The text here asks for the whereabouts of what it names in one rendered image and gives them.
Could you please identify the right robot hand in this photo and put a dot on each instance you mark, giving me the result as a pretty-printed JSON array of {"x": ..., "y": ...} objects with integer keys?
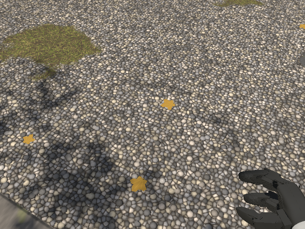
[{"x": 287, "y": 206}]

